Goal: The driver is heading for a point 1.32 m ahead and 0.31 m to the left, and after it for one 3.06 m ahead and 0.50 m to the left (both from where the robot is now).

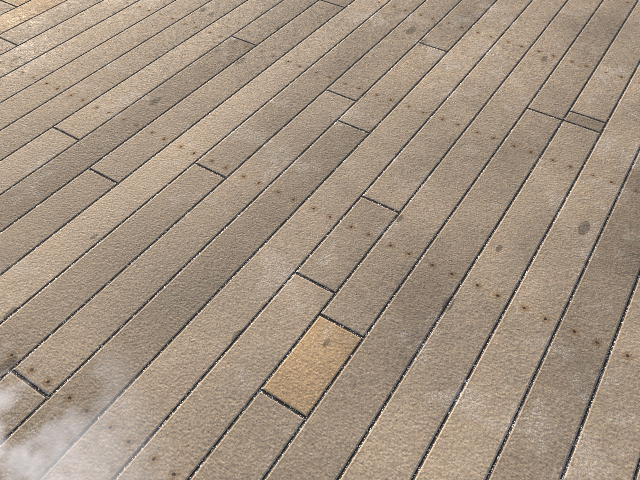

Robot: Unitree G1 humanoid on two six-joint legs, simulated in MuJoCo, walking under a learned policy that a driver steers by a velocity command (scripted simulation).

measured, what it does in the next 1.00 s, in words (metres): walks ahead: right foot, then left foot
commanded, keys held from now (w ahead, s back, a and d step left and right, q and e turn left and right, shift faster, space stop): w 1.00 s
